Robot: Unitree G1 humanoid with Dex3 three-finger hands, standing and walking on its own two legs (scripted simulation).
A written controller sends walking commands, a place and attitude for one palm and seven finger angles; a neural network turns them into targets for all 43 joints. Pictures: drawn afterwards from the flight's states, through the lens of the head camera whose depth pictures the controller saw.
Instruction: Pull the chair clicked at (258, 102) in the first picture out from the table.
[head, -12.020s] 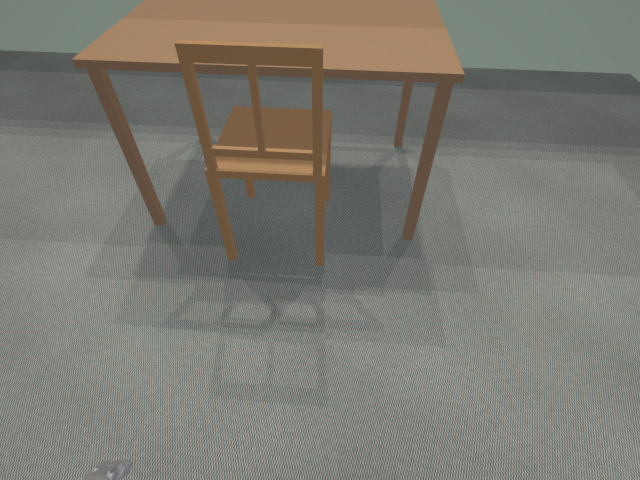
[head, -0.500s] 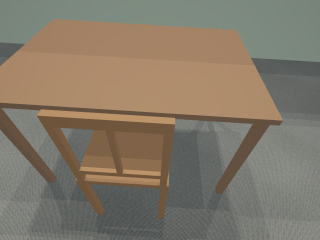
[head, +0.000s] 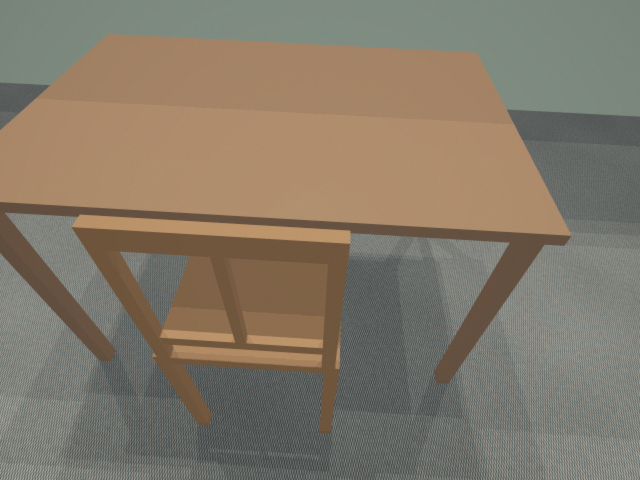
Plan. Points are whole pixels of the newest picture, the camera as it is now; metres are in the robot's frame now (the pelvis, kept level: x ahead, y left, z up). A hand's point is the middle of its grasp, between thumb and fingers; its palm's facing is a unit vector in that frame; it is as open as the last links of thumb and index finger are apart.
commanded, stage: raise the hand toward the chair's back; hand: left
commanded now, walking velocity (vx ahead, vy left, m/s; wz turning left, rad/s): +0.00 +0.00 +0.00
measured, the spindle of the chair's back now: (231, 301) +0.41 +0.17 -0.09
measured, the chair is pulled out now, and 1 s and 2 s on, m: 0.00 0.00 0.00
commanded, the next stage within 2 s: aim the fingers beside a spindle in 2.00 s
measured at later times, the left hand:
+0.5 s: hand out of the picture +0.12 +0.17 -0.05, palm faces +0.18 -0.98 -0.11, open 10.7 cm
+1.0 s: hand (198, 450) +0.17 +0.16 -0.06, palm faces -0.06 -1.00 -0.04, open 15.0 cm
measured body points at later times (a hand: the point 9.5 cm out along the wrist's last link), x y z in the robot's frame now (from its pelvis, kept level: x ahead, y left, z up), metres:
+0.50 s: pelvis -0.05 -0.06 -0.10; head +0.01 -0.04 +0.34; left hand +0.10 +0.22 -0.04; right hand +0.21 -0.27 -0.14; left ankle +0.01 +0.07 -0.74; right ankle -0.04 -0.13 -0.74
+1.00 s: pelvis -0.04 -0.03 -0.09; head +0.04 -0.02 +0.35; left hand +0.17 +0.22 -0.06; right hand +0.11 -0.30 -0.17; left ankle +0.01 +0.07 -0.74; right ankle -0.04 -0.12 -0.74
